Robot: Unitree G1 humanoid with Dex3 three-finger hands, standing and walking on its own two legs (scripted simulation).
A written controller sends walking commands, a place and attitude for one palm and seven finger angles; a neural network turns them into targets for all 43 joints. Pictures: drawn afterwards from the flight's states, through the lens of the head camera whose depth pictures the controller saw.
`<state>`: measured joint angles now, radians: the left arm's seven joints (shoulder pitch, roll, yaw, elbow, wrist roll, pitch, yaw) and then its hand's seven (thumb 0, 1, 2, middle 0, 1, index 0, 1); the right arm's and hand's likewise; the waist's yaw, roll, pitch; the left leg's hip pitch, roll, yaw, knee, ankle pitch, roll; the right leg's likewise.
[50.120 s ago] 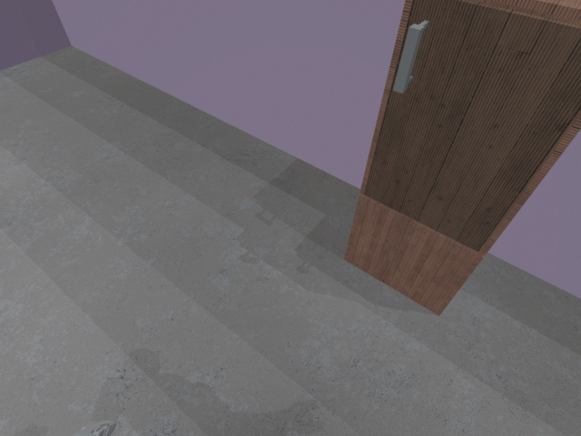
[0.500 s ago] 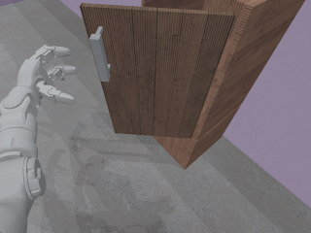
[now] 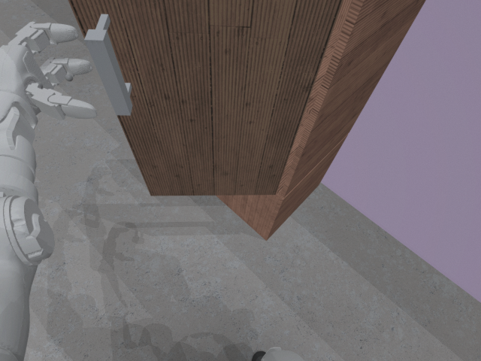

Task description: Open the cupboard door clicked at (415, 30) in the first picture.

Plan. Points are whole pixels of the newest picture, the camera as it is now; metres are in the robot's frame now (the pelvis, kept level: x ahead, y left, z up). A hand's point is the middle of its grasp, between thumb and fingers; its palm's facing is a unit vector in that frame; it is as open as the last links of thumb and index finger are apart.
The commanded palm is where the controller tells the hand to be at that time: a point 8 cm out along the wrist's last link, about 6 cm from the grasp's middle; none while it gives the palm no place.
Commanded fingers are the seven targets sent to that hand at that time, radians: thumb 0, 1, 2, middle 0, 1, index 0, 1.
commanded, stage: move the hooked fingers beside the handle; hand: left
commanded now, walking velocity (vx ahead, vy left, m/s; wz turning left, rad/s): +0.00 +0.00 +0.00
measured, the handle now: (114, 68) +0.55 +0.15 +0.15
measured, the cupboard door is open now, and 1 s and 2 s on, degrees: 46 46 45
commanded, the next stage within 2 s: slide the fingers in behind the handle in 0.84 s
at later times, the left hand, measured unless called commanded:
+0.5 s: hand (68, 85) +0.51 +0.21 +0.15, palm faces -0.07 -1.00 +0.02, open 14.0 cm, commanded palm +0.49 +0.26 +0.15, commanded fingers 0.00 -0.50 0.30 -0.30 -1.20 -0.30 -1.20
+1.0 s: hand (70, 80) +0.52 +0.20 +0.15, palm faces -0.06 -1.00 +0.01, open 14.0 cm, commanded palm +0.50 +0.25 +0.15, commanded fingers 0.00 -0.50 0.30 -0.30 -1.20 -0.30 -1.20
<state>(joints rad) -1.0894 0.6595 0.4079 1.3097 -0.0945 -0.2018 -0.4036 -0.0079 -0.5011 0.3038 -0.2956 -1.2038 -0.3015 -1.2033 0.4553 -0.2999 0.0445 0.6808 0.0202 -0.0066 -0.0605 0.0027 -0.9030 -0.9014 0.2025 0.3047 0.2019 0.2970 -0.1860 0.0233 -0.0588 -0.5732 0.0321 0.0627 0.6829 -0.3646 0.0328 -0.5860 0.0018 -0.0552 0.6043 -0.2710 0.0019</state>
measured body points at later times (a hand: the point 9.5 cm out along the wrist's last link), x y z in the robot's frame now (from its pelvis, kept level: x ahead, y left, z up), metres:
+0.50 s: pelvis +0.01 +0.00 +0.00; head +0.09 +0.02 +0.44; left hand +0.51 +0.26 +0.15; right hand +0.01 -0.27 -0.11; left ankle -0.03 +0.09 -0.72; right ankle +0.00 -0.12 -0.72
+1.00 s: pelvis +0.00 +0.00 +0.00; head +0.10 +0.01 +0.43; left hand +0.52 +0.26 +0.16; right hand -0.03 -0.28 -0.11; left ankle -0.03 +0.09 -0.72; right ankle +0.00 -0.12 -0.72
